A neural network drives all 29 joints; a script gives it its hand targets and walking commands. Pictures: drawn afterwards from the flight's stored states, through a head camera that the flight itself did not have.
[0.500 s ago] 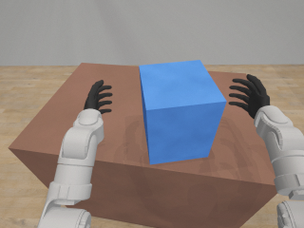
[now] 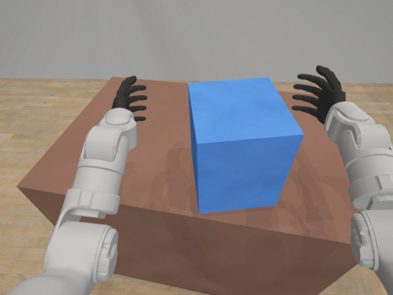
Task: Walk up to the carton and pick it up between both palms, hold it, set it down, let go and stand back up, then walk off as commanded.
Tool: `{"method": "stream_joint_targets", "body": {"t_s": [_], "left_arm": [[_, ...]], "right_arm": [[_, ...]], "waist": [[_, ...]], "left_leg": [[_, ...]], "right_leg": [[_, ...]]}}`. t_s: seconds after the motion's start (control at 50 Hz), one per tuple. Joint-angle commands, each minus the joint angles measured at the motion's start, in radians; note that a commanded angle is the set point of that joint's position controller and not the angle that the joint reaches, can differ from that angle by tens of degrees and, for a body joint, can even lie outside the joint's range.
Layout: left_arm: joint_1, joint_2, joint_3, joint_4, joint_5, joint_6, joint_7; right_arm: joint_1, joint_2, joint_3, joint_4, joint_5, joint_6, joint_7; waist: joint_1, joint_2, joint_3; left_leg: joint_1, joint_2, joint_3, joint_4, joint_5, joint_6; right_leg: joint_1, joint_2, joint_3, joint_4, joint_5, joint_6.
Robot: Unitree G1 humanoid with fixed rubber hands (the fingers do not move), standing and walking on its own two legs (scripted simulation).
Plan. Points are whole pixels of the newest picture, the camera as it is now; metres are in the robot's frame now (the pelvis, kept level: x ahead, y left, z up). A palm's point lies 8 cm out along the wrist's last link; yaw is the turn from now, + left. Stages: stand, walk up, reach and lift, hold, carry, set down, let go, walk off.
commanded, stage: reach and lift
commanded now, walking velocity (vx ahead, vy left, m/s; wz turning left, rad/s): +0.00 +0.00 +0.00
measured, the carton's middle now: (233, 146) +0.47 -0.01 +0.05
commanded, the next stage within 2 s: none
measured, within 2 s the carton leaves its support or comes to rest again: neither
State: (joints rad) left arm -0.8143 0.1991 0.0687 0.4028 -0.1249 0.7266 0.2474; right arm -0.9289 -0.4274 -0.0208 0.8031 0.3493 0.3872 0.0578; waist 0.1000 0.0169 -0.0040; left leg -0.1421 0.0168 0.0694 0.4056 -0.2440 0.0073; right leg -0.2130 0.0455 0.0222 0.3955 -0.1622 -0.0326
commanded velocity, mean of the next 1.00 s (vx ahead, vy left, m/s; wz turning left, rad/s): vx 0.00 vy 0.00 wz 0.00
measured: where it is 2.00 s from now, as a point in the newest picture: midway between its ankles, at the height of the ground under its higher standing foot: outside the picture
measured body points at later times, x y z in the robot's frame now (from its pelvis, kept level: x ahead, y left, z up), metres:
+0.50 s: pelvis +0.01 +0.00 +0.00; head +0.04 +0.00 +0.45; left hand +0.44 +0.22 +0.18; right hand +0.49 -0.16 +0.19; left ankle -0.02 +0.11 -0.74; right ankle +0.03 -0.10 -0.74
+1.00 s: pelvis +0.00 +0.00 +0.00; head +0.07 -0.01 +0.44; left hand +0.44 +0.19 +0.10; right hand +0.50 -0.17 +0.13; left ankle -0.02 +0.11 -0.74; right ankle +0.03 -0.10 -0.74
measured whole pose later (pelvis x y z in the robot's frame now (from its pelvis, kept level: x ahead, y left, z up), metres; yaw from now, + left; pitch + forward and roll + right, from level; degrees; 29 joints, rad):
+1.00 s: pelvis +0.00 +0.00 +0.00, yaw +0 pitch +9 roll +0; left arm -0.89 0.11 0.07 0.89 -0.15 0.12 0.18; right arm -1.05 -0.41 0.03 1.15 0.36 0.04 0.07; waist 0.13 0.02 -0.03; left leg -0.35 0.02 0.07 0.41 -0.22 0.01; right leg -0.41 0.05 0.02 0.39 -0.14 -0.03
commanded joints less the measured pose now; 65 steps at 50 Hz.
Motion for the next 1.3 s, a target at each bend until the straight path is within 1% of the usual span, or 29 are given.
{"method": "stream_joint_targets", "body": {"t_s": [0.0,0.08,0.12,0.14,0.16,0.18,0.22,0.26,0.3,0.36,0.4,0.48,0.5,0.54,0.58,0.66,0.7,0.74,0.78,0.8,0.84,0.92,0.96,1.04,1.12,1.18,1.2,1.22,1.28], "left_arm": [[-0.687,0.177,0.059,-0.061,-0.098,-0.065,0.022],[-0.706,0.195,0.073,0.030,-0.100,-0.078,0.020],[-0.735,0.200,0.052,0.021,-0.098,-0.086,0.019],[-0.765,0.193,0.047,0.049,-0.101,-0.092,0.021],[-0.760,0.192,0.052,0.107,-0.107,-0.101,0.017],[-0.731,0.201,0.062,0.055,-0.116,-0.105,0.010],[-0.723,0.190,0.053,0.111,-0.110,-0.131,0.007],[-0.665,0.188,0.069,0.097,-0.093,-0.143,-0.006],[-0.642,0.170,0.073,0.115,-0.078,-0.162,-0.016],[-0.617,0.164,0.080,0.077,-0.076,-0.194,-0.029],[-0.586,0.151,0.087,0.166,-0.057,-0.220,-0.042],[-0.540,0.101,0.081,0.174,-0.015,-0.261,-0.043],[-0.515,0.097,0.079,0.258,-0.026,-0.274,-0.052],[-0.511,0.075,0.069,0.250,-0.029,-0.321,-0.064],[-0.484,0.051,0.064,0.236,-0.022,-0.356,-0.065],[-0.478,0.042,0.066,0.358,-0.005,-0.427,-0.078],[-0.477,0.033,0.073,0.308,0.008,-0.477,-0.076],[-0.498,0.011,0.065,0.324,0.006,-0.529,-0.076],[-0.493,0.008,0.061,0.370,-0.003,-0.575,-0.070],[-0.482,-0.004,0.063,0.369,0.014,-0.586,-0.068],[-0.519,-0.001,0.070,0.303,0.012,-0.633,-0.054],[-0.485,0.008,0.108,0.405,0.045,-0.659,-0.054],[-0.517,0.030,0.130,0.392,0.047,-0.685,-0.051],[-0.502,-0.017,0.107,0.349,0.044,-0.728,-0.049],[-0.492,-0.046,0.125,0.394,0.055,-0.752,-0.058],[-0.465,-0.084,0.138,0.418,0.084,-0.741,-0.071],[-0.485,-0.094,0.143,0.407,0.095,-0.746,-0.072],[-0.480,-0.126,0.139,0.390,0.107,-0.745,-0.072],[-0.499,-0.110,0.197,0.388,0.146,-0.750,-0.059]], "right_arm": [[-0.729,-0.266,0.062,-0.057,0.103,-0.036,0.021],[-0.755,-0.252,0.093,-0.025,0.105,-0.035,0.015],[-0.768,-0.266,0.088,-0.032,0.112,-0.038,0.011],[-0.787,-0.270,0.071,0.024,0.103,-0.038,0.008],[-0.794,-0.239,0.098,0.041,0.105,-0.035,0.009],[-0.773,-0.246,0.103,-0.019,0.108,-0.043,0.002],[-0.758,-0.241,0.101,0.042,0.098,-0.054,0.003],[-0.714,-0.209,0.137,-0.005,0.121,-0.068,-0.007],[-0.674,-0.200,0.127,0.050,0.117,-0.082,-0.010],[-0.660,-0.186,0.119,-0.010,0.103,-0.114,-0.020],[-0.626,-0.154,0.136,0.063,0.101,-0.121,-0.015],[-0.588,-0.156,0.101,0.147,0.069,-0.160,-0.007],[-0.584,-0.136,0.116,0.180,0.065,-0.165,-0.005],[-0.564,-0.100,0.106,0.149,0.051,-0.188,-0.002],[-0.548,-0.092,0.095,0.133,0.027,-0.228,-0.002],[-0.494,-0.055,0.069,0.277,-0.022,-0.249,0.011],[-0.494,-0.041,0.070,0.246,-0.030,-0.287,0.015],[-0.509,-0.032,0.053,0.247,-0.046,-0.320,0.016],[-0.521,-0.019,0.062,0.262,-0.055,-0.346,0.025],[-0.488,-0.018,0.052,0.299,-0.067,-0.353,0.028],[-0.516,-0.023,0.055,0.248,-0.061,-0.387,0.026],[-0.519,0.001,0.092,0.274,-0.056,-0.396,0.016],[-0.545,-0.005,0.073,0.219,-0.071,-0.413,0.009],[-0.524,0.005,0.070,0.236,-0.079,-0.443,0.003],[-0.534,0.060,0.081,0.201,-0.100,-0.453,-0.013],[-0.517,0.092,0.062,0.242,-0.116,-0.448,-0.022],[-0.533,0.113,0.062,0.244,-0.123,-0.448,-0.024],[-0.515,0.136,0.040,0.259,-0.140,-0.448,-0.024],[-0.534,0.148,0.001,0.234,-0.181,-0.452,-0.037]], "waist": [[0.062,-0.061,-0.519],[0.071,-0.103,-0.582],[0.057,-0.071,-0.603],[0.053,-0.061,-0.588],[0.065,-0.095,-0.563],[0.071,-0.103,-0.634],[0.060,-0.110,-0.648],[0.081,-0.097,-0.681],[0.072,-0.079,-0.648],[0.074,-0.088,-0.703],[0.080,-0.087,-0.637],[0.073,-0.039,-0.607],[0.086,-0.071,-0.564],[0.081,-0.073,-0.584],[0.081,-0.049,-0.640],[0.061,-0.071,-0.557],[0.080,-0.057,-0.602],[0.070,-0.057,-0.616],[0.091,-0.063,-0.654],[0.070,-0.063,-0.653],[0.087,-0.052,-0.781],[0.111,-0.107,-0.753],[0.107,-0.131,-0.830],[0.094,-0.104,-0.907],[0.102,-0.150,-0.918],[0.085,-0.133,-0.861],[0.095,-0.131,-0.848],[0.070,-0.123,-0.864],[0.089,-0.143,-0.862]], "left_leg": [[-0.154,0.013,-0.054,-0.050,0.304,-0.053],[-0.165,0.011,-0.052,-0.034,0.372,-0.046],[-0.163,0.003,-0.046,-0.032,0.375,-0.050],[-0.156,0.006,-0.051,-0.035,0.362,-0.056],[-0.189,0.007,-0.046,-0.032,0.358,-0.043],[-0.165,0.001,-0.047,-0.019,0.411,-0.045],[-0.174,-0.002,-0.047,-0.021,0.390,-0.049],[-0.160,-0.012,-0.041,-0.003,0.486,-0.054],[-0.131,-0.013,-0.041,-0.001,0.489,-0.065],[-0.130,-0.019,-0.038,0.012,0.520,-0.067],[-0.146,-0.021,-0.039,-0.001,0.477,-0.058],[-0.066,-0.001,-0.043,0.003,0.543,-0.082],[-0.103,-0.003,-0.041,0.004,0.513,-0.071],[-0.117,-0.006,-0.038,-0.004,0.479,-0.065],[-0.069,0.002,-0.046,0.025,0.578,-0.077],[-0.122,0.006,-0.037,0.012,0.463,-0.066],[-0.122,0.009,-0.032,0.020,0.511,-0.070],[-0.132,0.015,-0.036,0.021,0.506,-0.076],[-0.164,0.017,-0.029,0.041,0.490,-0.070],[-0.139,0.021,-0.030,0.035,0.490,-0.074],[-0.123,0.017,-0.024,0.054,0.552,-0.081],[-0.224,0.007,-0.005,0.030,0.453,-0.055],[-0.245,0.007,0.002,0.028,0.441,-0.053],[-0.238,0.002,0.002,0.041,0.521,-0.063],[-0.284,-0.006,0.010,0.040,0.513,-0.051],[-0.275,-0.006,0.005,0.023,0.523,-0.052],[-0.279,-0.005,0.006,0.021,0.516,-0.050],[-0.268,-0.007,0.004,0.018,0.510,-0.053],[-0.286,-0.005,0.005,0.007,0.505,-0.049]], "right_leg": [[0.206,0.014,0.002,-0.046,0.230,-0.019],[0.213,0.014,0.012,-0.035,0.313,-0.010],[0.222,0.015,0.005,-0.040,0.337,-0.009],[0.207,0.014,0.000,-0.041,0.301,-0.013],[0.217,0.006,0.009,-0.038,0.332,-0.003],[0.243,0.006,0.014,-0.026,0.407,0.000],[0.220,0.011,0.001,-0.021,0.393,0.006],[0.299,0.003,0.012,-0.007,0.552,0.012],[0.283,0.012,0.001,-0.011,0.547,0.014],[0.307,0.015,-0.004,0.005,0.602,0.021],[0.280,0.007,0.005,-0.002,0.551,0.027],[0.213,0.030,-0.027,-0.024,0.457,0.009],[0.203,0.027,-0.019,-0.027,0.434,0.009],[0.222,0.022,-0.020,-0.021,0.440,0.013],[0.195,0.028,-0.029,-0.020,0.476,0.003],[0.146,0.026,-0.031,-0.033,0.332,0.005],[0.147,0.025,-0.029,-0.018,0.374,0.005],[0.127,0.030,-0.036,-0.017,0.332,-0.001],[0.084,0.022,-0.027,-0.006,0.326,0.004],[0.074,0.026,-0.033,-0.012,0.316,0.003],[0.094,0.024,-0.028,-0.007,0.372,0.001],[0.150,0.014,-0.012,0.002,0.385,0.015],[0.172,0.014,-0.011,0.010,0.413,0.022],[0.196,0.011,-0.010,0.028,0.529,0.020],[0.240,0.003,0.000,0.044,0.595,0.035],[0.242,0.004,-0.005,0.036,0.605,0.038],[0.242,0.001,-0.003,0.036,0.599,0.041],[0.237,0.001,-0.010,0.030,0.589,0.039],[0.256,0.003,-0.003,0.030,0.578,0.039]]}}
